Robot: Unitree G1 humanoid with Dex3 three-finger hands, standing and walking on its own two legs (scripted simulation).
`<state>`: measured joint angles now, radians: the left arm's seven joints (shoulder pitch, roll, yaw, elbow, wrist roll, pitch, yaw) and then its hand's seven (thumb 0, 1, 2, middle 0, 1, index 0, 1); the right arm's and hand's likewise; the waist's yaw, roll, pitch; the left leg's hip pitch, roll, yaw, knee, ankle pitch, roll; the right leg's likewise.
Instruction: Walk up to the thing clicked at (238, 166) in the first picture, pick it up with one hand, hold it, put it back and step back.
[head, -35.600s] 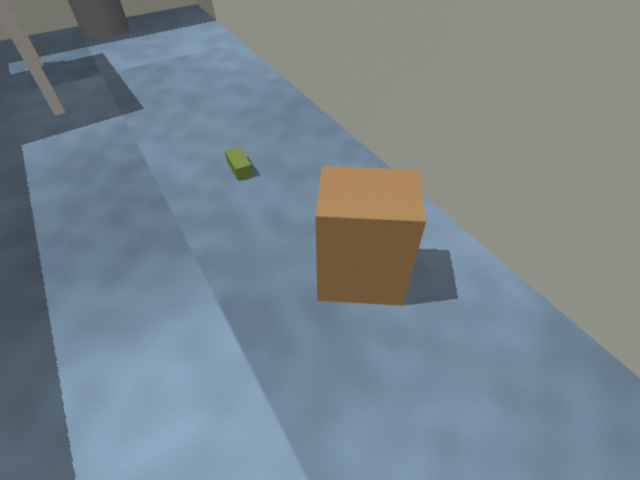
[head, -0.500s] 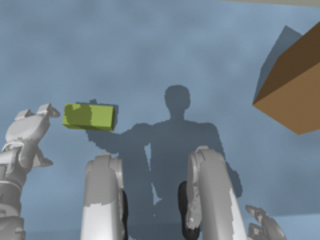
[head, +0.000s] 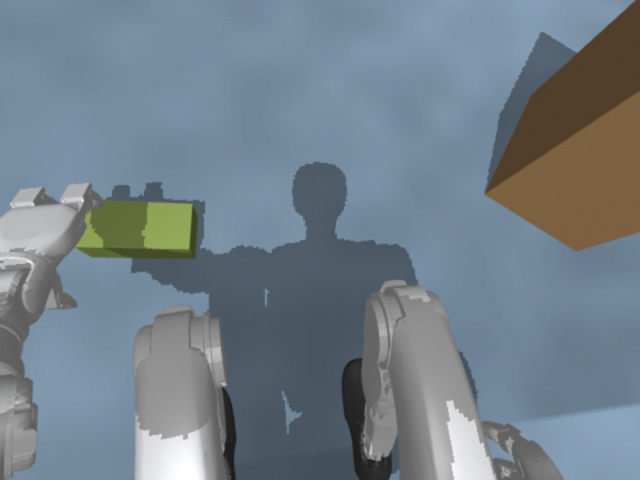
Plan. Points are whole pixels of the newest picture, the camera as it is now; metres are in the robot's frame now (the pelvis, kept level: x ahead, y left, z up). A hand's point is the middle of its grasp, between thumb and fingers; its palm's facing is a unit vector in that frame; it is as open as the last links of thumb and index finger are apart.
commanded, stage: rise first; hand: left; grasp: from above
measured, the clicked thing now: (141, 230) +0.49 +0.25 -0.31
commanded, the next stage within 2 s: approach in 0.80 s
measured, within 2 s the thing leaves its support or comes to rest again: neither
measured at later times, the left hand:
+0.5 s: hand (81, 251) +0.42 +0.29 -0.19, palm faces -0.48 -0.02 -0.88, open 14.1 cm
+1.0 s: hand (92, 245) +0.43 +0.29 -0.20, palm faces -0.48 -0.01 -0.88, open 14.1 cm
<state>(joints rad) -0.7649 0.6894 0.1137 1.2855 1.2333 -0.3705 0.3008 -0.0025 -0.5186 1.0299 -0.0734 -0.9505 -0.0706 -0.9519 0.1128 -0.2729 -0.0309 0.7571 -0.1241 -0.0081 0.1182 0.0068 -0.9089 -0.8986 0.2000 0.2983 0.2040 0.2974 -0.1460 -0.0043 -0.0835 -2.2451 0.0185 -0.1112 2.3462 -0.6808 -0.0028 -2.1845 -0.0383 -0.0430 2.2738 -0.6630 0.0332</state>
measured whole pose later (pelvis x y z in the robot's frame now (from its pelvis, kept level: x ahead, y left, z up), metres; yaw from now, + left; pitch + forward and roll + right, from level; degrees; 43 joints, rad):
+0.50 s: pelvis +0.01 +0.00 -0.02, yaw -1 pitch +33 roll -7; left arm -0.83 0.72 0.09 1.38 1.36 -0.39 0.41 0.00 -0.51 1.01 -0.07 -0.98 -0.08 -0.98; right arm 0.10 -0.26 -0.01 0.78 -0.16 -0.01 0.13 0.01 -0.91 -0.90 0.20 0.30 0.20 0.30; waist -0.18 -0.02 -0.07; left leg -2.31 0.01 -0.12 2.42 -0.70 0.00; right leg -2.24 -0.03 -0.04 2.34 -0.68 0.04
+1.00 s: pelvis +0.01 +0.00 -0.03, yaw -1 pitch +34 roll -7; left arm -0.86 0.72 0.08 1.41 1.36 -0.36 0.44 0.00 -0.52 1.01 -0.07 -1.02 -0.08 -1.01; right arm 0.10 -0.26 0.01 0.79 -0.19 -0.03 0.14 0.01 -0.91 -0.90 0.20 0.30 0.20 0.30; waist -0.20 -0.02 -0.06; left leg -2.33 0.01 -0.13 2.44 -0.71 -0.01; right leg -2.26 -0.03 -0.05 2.36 -0.69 0.04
